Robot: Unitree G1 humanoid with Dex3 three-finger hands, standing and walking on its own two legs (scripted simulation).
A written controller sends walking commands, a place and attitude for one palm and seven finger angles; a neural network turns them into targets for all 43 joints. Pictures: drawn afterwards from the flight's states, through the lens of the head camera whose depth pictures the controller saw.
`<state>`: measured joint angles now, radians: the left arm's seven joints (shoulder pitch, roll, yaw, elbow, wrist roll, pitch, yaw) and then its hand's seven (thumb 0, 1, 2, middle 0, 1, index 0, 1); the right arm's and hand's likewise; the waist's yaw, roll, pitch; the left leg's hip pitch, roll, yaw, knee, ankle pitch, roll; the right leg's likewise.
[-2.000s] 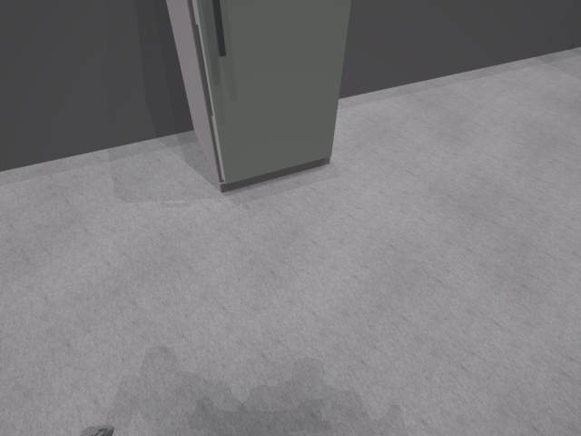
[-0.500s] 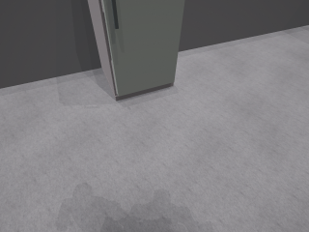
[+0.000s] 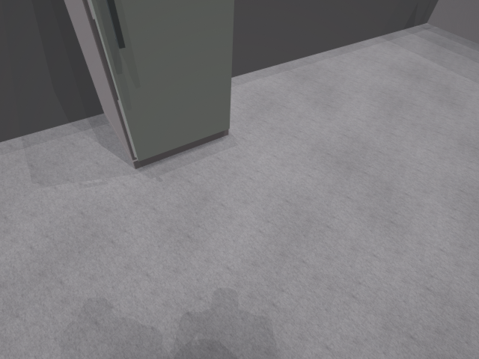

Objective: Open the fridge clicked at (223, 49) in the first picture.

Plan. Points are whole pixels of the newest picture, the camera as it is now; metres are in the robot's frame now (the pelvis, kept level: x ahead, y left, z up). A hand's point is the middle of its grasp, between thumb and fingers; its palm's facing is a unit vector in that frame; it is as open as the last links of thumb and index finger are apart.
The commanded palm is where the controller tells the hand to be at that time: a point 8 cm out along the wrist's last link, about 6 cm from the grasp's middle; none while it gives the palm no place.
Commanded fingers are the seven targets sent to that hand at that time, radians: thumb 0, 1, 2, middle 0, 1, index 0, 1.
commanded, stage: walk to a spot facing it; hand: left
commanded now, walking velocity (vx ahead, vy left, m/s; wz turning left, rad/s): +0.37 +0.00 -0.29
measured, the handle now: out of the picture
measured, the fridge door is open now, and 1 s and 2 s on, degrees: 0 0 0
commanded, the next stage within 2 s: turn to face it in 1.12 s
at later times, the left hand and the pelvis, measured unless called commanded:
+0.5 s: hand (183, 310) +0.25 +0.12 -0.16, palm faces -0.08 -0.99 -0.15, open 7.4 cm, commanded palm none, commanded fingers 0.00 0.90 0.90 -0.20 -0.30 -0.20 -0.30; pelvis +0.20 -0.05 +0.01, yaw -6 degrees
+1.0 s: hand (189, 207) +0.50 +0.14 -0.15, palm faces -0.16 -0.97 -0.16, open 7.4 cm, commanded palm none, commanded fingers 0.00 0.90 0.90 -0.20 -0.30 -0.20 -0.30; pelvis +0.43 -0.03 +0.02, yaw -13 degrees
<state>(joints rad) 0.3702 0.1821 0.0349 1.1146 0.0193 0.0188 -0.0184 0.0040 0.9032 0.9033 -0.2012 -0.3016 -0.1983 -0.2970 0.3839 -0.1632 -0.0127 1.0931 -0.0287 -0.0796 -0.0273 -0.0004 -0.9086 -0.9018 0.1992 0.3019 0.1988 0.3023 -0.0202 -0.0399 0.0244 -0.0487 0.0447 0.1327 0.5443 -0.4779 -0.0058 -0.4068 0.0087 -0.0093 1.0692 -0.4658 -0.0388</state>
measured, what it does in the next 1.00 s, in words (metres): walks ahead: right foot, then left foot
